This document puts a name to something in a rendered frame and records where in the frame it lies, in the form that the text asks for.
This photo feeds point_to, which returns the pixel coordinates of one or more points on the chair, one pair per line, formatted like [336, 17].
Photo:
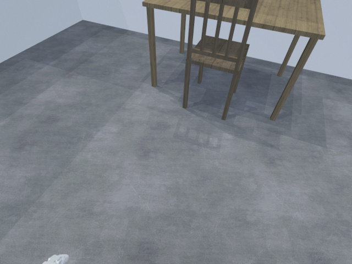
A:
[217, 53]

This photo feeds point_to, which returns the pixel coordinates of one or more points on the table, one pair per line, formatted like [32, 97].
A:
[297, 17]

